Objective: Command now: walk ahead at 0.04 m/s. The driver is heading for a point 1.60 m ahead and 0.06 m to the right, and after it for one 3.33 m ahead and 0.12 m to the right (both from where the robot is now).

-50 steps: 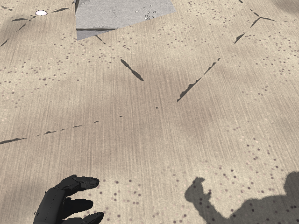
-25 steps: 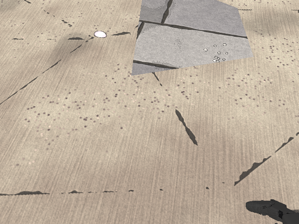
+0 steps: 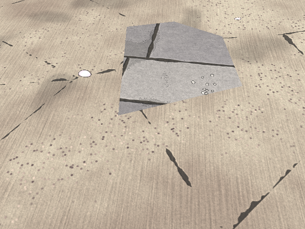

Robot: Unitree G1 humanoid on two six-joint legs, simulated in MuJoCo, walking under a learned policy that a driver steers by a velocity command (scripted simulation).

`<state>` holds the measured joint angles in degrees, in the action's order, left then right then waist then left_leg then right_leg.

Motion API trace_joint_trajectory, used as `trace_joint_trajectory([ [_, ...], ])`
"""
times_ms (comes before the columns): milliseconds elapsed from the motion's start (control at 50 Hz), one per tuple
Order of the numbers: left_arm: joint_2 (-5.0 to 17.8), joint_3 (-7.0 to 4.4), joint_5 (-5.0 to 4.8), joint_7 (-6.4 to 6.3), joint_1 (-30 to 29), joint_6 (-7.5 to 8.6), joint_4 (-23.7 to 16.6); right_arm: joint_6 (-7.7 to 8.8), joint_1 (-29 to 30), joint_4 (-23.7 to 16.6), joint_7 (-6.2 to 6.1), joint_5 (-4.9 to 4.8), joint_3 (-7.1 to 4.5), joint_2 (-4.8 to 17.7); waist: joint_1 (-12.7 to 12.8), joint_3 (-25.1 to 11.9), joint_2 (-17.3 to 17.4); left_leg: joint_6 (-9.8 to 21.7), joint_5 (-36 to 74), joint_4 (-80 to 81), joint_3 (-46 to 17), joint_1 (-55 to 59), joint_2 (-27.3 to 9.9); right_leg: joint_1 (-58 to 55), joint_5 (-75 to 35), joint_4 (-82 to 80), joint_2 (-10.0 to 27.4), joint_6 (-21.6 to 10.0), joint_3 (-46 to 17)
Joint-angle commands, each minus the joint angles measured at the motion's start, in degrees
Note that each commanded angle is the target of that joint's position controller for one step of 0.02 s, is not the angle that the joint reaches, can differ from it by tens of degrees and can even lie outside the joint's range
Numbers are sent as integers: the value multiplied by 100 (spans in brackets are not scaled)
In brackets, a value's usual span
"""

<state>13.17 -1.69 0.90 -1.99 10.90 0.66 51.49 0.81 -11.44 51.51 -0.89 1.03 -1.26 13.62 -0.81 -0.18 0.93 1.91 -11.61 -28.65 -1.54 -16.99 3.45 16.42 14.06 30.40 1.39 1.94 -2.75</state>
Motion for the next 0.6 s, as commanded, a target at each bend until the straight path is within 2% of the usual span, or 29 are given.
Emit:
trace_joint_trajectory([
  [20, 682, -143, -48, -14, -85, 145, -179, 37, -40, -184, -29, -23, -145, 543, -10, -174, -388, 123, 274, 355, -308, 246, -379, -112, -555, -595, 285, -306, -281],
  [100, 676, -144, -68, -28, 10, 134, -20, 4, 23, -76, -41, -59, -170, 531, 52, -240, -216, 111, 722, 259, -307, 399, -392, -259, -969, -479, 229, -344, -222],
  [240, 610, -144, -79, -32, 54, 85, 233, -77, 72, 134, -100, -82, -203, 521, 74, -140, -106, 102, 895, 255, -330, 531, -420, -304, -1041, -480, 135, -349, -139],
  [600, 471, -135, -63, -70, 153, 18, 726, -69, 144, 610, -145, -90, -197, 449, 100, 149, -80, 68, 262, 524, -344, 408, -444, -346, -391, -686, -6, -286, -9],
])
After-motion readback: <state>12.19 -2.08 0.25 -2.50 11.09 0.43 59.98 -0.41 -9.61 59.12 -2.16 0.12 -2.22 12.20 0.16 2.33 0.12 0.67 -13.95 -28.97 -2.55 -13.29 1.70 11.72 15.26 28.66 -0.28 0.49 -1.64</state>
